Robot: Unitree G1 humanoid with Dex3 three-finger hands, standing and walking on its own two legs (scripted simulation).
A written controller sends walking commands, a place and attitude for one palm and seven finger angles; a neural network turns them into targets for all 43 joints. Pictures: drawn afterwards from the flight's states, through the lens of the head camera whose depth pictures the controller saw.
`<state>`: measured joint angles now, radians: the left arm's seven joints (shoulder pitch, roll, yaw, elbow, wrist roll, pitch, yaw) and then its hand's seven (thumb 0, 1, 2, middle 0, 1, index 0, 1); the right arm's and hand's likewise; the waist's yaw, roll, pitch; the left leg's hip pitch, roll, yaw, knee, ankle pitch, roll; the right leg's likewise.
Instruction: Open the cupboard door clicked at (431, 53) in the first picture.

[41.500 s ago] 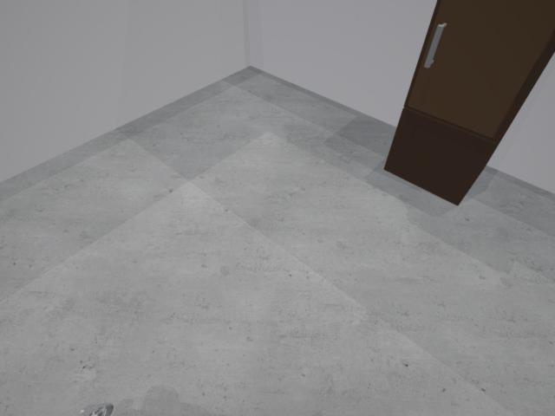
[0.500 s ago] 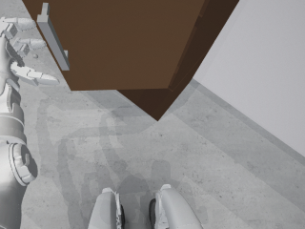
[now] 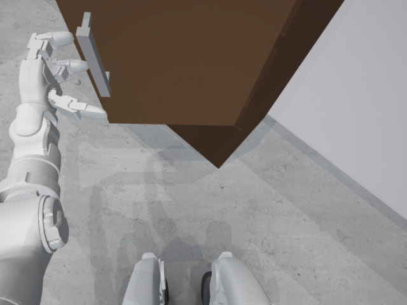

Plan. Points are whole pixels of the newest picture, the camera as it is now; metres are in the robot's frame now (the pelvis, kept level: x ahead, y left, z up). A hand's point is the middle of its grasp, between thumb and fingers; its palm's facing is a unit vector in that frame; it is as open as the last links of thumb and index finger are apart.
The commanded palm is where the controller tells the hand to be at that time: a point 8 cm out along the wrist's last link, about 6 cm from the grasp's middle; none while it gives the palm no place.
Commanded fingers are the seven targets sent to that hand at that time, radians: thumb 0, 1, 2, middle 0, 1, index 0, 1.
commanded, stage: slide the fingers in behind the handle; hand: left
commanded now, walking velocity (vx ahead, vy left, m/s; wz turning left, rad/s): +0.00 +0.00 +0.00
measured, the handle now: (97, 59) +0.57 +0.19 +0.05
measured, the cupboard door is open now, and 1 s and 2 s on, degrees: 43 42 50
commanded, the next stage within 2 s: close the thumb around the handle in 0.74 s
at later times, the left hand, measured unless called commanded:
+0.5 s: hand (109, 81) +0.51 +0.16 +0.05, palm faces +0.02 -1.00 +0.01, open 14.6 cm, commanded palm +0.49 +0.19 +0.04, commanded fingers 0.00 -0.50 0.30 -0.30 -1.20 -0.30 -1.20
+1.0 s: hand (107, 82) +0.51 +0.16 +0.05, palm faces +0.01 -1.00 -0.01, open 13.4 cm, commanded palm +0.49 +0.20 +0.04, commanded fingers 0.00 0.00 0.52 -0.34 -1.25 -0.34 -1.25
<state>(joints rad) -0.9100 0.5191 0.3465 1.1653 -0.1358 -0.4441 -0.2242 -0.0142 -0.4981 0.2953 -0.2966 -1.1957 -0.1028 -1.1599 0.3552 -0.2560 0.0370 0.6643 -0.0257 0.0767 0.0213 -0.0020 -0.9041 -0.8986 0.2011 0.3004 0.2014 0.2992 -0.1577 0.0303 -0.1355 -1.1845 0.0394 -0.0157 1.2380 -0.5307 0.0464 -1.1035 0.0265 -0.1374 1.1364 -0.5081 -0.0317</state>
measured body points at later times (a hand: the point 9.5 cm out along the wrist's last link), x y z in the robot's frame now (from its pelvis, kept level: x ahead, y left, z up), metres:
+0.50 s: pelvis +0.00 +0.00 +0.00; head +0.15 +0.04 +0.42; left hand +0.51 +0.21 +0.05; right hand +0.02 -0.26 -0.11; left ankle +0.02 +0.08 -0.63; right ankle +0.01 -0.11 -0.63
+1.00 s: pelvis -0.01 -0.01 +0.00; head +0.15 +0.01 +0.42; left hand +0.51 +0.22 +0.05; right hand -0.01 -0.27 -0.11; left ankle +0.02 +0.08 -0.63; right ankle +0.01 -0.11 -0.63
